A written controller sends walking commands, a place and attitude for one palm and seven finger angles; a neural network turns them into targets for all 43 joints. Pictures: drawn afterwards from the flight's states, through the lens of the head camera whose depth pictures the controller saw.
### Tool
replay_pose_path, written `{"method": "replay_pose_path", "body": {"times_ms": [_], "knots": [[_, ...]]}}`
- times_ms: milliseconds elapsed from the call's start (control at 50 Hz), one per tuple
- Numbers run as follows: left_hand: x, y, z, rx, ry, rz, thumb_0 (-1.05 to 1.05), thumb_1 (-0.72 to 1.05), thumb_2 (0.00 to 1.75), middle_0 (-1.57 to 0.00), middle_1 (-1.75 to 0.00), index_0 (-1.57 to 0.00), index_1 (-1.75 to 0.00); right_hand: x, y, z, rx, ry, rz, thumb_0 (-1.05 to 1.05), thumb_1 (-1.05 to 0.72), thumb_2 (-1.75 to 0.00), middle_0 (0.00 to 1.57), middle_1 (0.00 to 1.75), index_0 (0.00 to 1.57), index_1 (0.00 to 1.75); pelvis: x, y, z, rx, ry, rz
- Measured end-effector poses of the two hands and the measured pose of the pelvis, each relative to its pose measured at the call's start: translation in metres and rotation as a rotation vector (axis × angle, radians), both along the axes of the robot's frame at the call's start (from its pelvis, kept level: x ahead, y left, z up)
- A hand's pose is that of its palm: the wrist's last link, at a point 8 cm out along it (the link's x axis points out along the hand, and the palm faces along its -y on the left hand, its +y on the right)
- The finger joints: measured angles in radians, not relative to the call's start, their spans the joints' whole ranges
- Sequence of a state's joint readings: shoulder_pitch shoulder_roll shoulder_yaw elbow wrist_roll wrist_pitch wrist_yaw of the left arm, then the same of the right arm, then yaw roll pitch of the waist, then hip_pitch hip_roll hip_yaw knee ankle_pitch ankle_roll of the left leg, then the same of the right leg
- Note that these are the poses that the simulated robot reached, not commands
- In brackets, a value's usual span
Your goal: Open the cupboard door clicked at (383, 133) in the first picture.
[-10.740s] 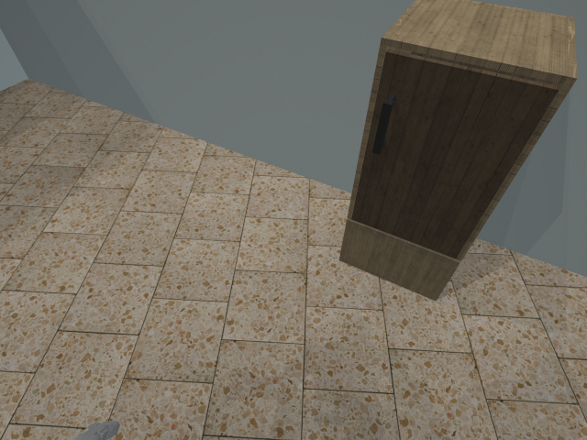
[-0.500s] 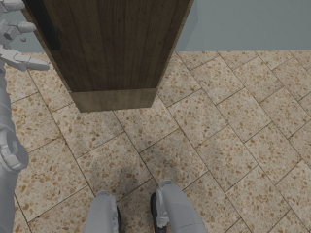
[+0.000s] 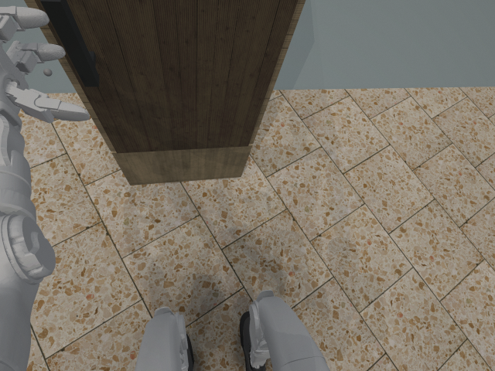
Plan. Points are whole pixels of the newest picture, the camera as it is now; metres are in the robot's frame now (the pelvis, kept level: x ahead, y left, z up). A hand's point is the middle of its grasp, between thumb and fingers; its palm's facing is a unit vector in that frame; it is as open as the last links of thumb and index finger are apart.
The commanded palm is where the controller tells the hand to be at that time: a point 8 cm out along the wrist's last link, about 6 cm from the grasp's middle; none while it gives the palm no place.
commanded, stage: move the hooked fingers beside the handle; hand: left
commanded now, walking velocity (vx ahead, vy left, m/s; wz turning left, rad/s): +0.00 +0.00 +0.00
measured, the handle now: (75, 34) +0.61 +0.19 +0.06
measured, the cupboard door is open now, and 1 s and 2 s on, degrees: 0 0 0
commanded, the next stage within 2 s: slide the fingers in behind the handle in 0.14 s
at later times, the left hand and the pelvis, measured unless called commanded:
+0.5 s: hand (61, 69) +0.56 +0.21 +0.05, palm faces +0.01 -1.00 -0.01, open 14.0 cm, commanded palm +0.54 +0.24 +0.05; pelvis +0.00 +0.00 -0.01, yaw +0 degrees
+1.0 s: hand (84, 70) +0.55 +0.18 +0.05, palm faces +0.01 -1.00 +0.00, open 14.0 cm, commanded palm +0.53 +0.21 +0.05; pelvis +0.00 +0.00 +0.00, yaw +0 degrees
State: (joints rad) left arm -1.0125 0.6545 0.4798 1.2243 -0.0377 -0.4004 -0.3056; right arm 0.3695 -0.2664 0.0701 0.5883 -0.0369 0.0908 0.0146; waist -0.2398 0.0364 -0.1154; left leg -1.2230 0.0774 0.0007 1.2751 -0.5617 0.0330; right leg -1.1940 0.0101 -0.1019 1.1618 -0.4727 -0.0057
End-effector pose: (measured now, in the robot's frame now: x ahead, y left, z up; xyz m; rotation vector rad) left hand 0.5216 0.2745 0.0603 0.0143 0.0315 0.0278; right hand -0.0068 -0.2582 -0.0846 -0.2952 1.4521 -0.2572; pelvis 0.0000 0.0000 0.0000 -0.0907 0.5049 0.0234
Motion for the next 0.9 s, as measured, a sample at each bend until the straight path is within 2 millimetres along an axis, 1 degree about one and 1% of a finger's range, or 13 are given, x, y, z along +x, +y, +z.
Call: {"method": "replay_pose_path", "body": {"times_ms": [180, 280, 340, 460, 520, 640, 780, 900], "knots": [[0.005, 0.009, -0.007, 0.02, 0.026, 0.006, -0.02, -0.5, 0.3, -0.3, -1.2, -0.3, -1.2, -0.012, -0.005, -0.007, -0.01, 0.032, -0.004, 0.0, -0.91, -0.9, 0.21, 0.3, 0.21, 0.3, -0.007, -0.004, -0.008, -0.002, 0.018, -0.001], [0.008, 0.009, -0.004, 0.017, -0.01, -0.006, -0.02, -0.5, 0.3, -0.3, -1.2, -0.3, -1.2, -0.018, -0.005, -0.008, -0.013, 0.06, -0.007, 0.0, -0.91, -0.9, 0.21, 0.3, 0.21, 0.3, -0.007, -0.005, -0.011, -0.004, 0.032, 0.0], [0.009, 0.004, -0.003, 0.007, -0.008, -0.018, -0.02, -0.5, 0.3, -0.3, -1.2, -0.3, -1.2, -0.019, -0.005, -0.007, -0.01, 0.067, -0.01, 0.0, -0.91, -0.9, 0.21, 0.3, 0.21, 0.3, -0.006, -0.004, -0.01, -0.005, 0.031, 0.002], [0.012, -0.009, -0.008, -0.008, 0.037, -0.025, -0.02, -0.5, 0.3, -0.3, -1.2, -0.3, -1.2, -0.017, -0.003, -0.004, -0.006, 0.051, -0.013, 0.0, -0.91, -0.9, 0.21, 0.3, 0.21, 0.3, -0.004, -0.004, -0.007, -0.005, 0.027, 0.002], [0.014, -0.014, -0.007, -0.008, 0.027, -0.018, -0.02, -0.5, 0.3, -0.3, -1.2, -0.3, -1.2, -0.015, -0.002, -0.003, -0.003, 0.039, -0.014, 0.0, -0.91, -0.9, 0.21, 0.3, 0.21, 0.3, -0.003, -0.003, -0.006, -0.004, 0.026, 0.0], [0.014, -0.018, -0.004, 0.005, 0.002, -0.008, -0.02, -0.5, 0.3, -0.3, -1.2, -0.3, -1.2, -0.013, 0.002, -0.004, 0.015, 0.029, -0.02, 0.0, -0.91, -0.9, 0.21, 0.3, 0.21, 0.3, 0.0, -0.003, -0.004, -0.001, 0.02, -0.004], [0.012, -0.022, -0.008, 0.001, 0.023, -0.011, -0.02, -0.5, 0.3, -0.3, -1.2, -0.3, -1.2, -0.01, 0.005, -0.006, 0.03, 0.033, -0.017, 0.0, -0.91, -0.9, 0.21, 0.3, 0.21, 0.3, 0.001, -0.001, -0.003, 0.002, 0.019, -0.001], [0.011, -0.034, -0.004, -0.006, -0.007, -0.023, -0.02, -0.5, 0.3, -0.3, -1.2, -0.3, -1.2, -0.006, 0.005, -0.006, 0.034, 0.035, -0.011, 0.0, -0.91, -0.9, 0.21, 0.3, 0.21, 0.3, 0.003, -0.001, -0.001, 0.004, 0.016, 0.002]]}}
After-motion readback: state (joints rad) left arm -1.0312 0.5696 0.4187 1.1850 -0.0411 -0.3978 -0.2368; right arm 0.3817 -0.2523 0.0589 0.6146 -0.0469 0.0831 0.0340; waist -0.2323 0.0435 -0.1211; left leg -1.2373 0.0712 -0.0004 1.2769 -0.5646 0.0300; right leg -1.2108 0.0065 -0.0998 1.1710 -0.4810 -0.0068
